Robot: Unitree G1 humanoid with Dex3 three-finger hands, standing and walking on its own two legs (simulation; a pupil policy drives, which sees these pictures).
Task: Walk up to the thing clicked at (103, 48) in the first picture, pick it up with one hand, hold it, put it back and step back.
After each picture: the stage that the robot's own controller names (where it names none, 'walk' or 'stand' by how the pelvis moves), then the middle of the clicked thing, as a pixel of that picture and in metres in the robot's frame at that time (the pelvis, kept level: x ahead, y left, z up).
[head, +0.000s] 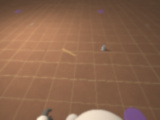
stand; (103, 47) +1.59 -0.30 -0.72
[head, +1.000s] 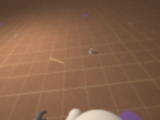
walk; (91, 51) +1.49 +0.08 -0.70
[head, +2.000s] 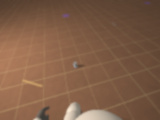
walk; (75, 64) +0.97 +0.32 -0.71
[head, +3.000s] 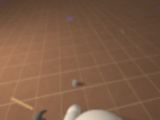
walk; (74, 82) +0.60 +0.26 -0.71
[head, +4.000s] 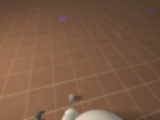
stand; (71, 97) +0.36 +0.19 -0.70
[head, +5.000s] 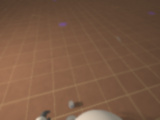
stand; (71, 104) +0.31 +0.21 -0.72
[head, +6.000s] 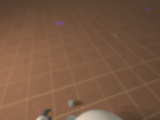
stand; (70, 103) +0.30 +0.22 -0.72
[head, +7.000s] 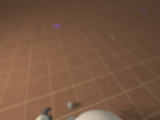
stand; (69, 105) +0.30 +0.23 -0.73
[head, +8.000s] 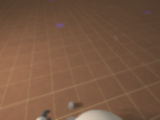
stand; (71, 105) +0.30 +0.21 -0.73
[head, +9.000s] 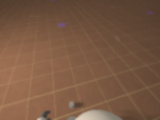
stand; (71, 104) +0.31 +0.20 -0.73
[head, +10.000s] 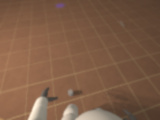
go down; (70, 92) +0.33 +0.20 -0.69
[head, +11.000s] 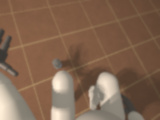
go down; (57, 63) +0.40 +0.24 -0.29
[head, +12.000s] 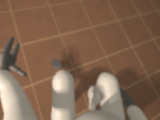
close in; (56, 63) +0.39 +0.25 -0.29
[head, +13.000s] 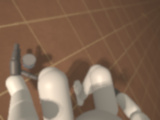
close in; (29, 61) +0.38 +0.28 -0.22
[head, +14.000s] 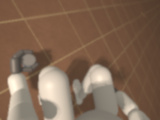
lift; (28, 61) +0.37 +0.28 -0.22
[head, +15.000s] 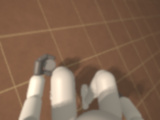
lift; (49, 65) +0.33 +0.25 -0.15
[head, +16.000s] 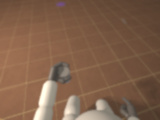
lift; (64, 75) +0.32 +0.17 +0.02
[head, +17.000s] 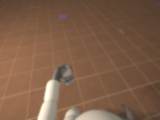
hold; (67, 76) +0.32 +0.17 +0.01
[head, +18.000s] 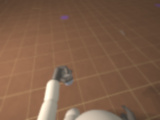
hold; (67, 77) +0.32 +0.17 +0.00
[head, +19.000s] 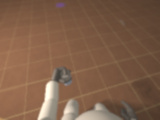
crouch; (66, 77) +0.32 +0.17 -0.05
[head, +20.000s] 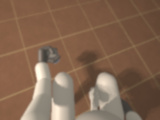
lower; (53, 56) +0.44 +0.23 -0.10
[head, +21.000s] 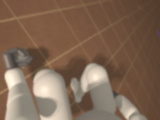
lower; (22, 58) +0.40 +0.28 -0.22
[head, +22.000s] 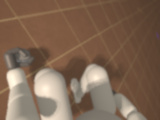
lower; (23, 58) +0.39 +0.28 -0.23
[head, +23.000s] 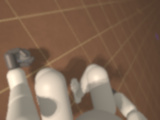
lower; (24, 58) +0.39 +0.28 -0.23
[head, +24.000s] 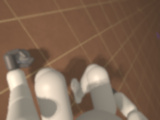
lower; (23, 59) +0.39 +0.29 -0.22
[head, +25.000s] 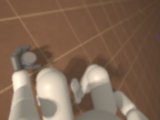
open; (28, 60) +0.38 +0.27 -0.23
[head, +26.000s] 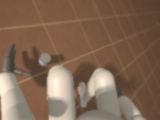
stand; (44, 59) +0.38 +0.26 -0.24
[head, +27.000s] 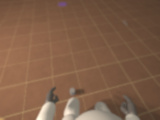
stand; (72, 91) +0.36 +0.17 -0.60
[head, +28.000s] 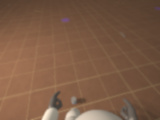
stand; (73, 100) +0.35 +0.17 -0.67
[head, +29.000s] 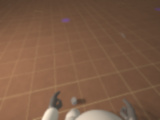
stand; (74, 100) +0.34 +0.17 -0.67
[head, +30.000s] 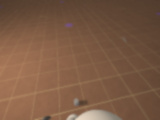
stand; (76, 102) +0.36 +0.17 -0.72
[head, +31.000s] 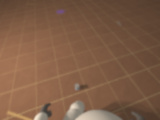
walk; (77, 86) +0.46 +0.18 -0.70
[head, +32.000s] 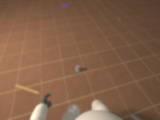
walk; (77, 68) +0.76 +0.16 -0.70
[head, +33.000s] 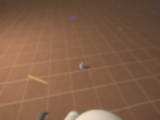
stand; (81, 65) +1.02 +0.17 -0.70
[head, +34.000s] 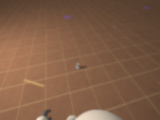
stand; (78, 65) +0.99 +0.22 -0.73
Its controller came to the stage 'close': yes
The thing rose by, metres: 0.71
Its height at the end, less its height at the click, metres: +0.00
